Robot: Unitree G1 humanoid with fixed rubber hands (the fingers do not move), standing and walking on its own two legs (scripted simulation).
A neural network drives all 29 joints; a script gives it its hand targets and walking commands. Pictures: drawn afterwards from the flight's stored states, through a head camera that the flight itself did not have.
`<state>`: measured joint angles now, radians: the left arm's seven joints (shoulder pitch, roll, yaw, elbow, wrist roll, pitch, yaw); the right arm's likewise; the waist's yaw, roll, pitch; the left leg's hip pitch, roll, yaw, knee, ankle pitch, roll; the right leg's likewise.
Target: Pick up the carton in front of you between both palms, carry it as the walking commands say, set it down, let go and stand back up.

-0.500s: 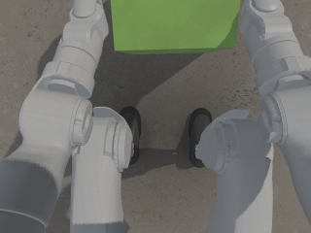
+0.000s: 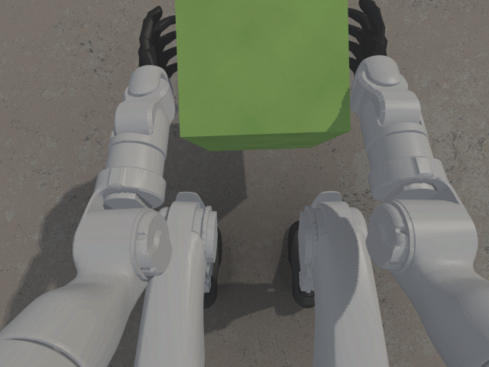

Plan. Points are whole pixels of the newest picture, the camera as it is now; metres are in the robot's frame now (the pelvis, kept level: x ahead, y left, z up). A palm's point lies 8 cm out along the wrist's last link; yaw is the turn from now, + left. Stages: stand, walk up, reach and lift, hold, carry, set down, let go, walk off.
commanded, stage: reach and lift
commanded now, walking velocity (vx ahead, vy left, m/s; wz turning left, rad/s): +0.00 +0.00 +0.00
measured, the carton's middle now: (259, 83) +0.51 -0.01 -0.15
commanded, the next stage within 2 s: none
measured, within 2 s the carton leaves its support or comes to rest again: neither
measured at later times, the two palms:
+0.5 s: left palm (97, 35) +0.48 +0.14 +0.08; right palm (440, 27) +0.48 -0.16 +0.08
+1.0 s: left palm out of the picture +0.43 +0.14 +0.25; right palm out of the picture +0.43 -0.16 +0.24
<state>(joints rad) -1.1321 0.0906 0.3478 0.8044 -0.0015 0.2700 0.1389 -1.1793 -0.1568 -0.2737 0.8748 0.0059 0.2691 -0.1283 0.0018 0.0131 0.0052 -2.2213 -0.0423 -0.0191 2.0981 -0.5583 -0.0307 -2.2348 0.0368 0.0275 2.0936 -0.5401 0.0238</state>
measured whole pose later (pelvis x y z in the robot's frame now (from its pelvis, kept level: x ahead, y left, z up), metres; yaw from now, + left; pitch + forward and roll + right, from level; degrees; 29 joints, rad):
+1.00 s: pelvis +0.06 +0.00 +0.27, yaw -1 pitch +25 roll +0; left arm -0.54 -0.12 0.38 0.58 0.19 0.35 0.03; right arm -0.55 0.11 -0.37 0.60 -0.21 0.35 -0.05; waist 0.01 0.00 -0.22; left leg -1.16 -0.04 -0.04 1.17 -0.45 -0.01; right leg -1.18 0.04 0.05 1.17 -0.43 0.01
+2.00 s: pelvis +0.09 +0.00 +0.38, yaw -1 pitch -5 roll +0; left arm -0.35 -0.18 0.33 0.37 0.30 0.61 -0.03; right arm -0.35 0.17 -0.33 0.37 -0.31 0.61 0.02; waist 0.01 0.00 0.05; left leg -0.15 -0.02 -0.05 0.46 -0.22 0.00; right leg -0.16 0.02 0.06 0.46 -0.21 0.00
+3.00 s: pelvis +0.09 +0.00 +0.38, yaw -1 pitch -9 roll +0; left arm -0.29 -0.16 0.25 0.23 0.27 0.75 -0.02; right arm -0.29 0.16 -0.25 0.23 -0.27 0.75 0.01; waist 0.00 0.00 0.06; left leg -0.05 -0.02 -0.06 0.40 -0.20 0.00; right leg -0.06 0.02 0.06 0.40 -0.18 0.00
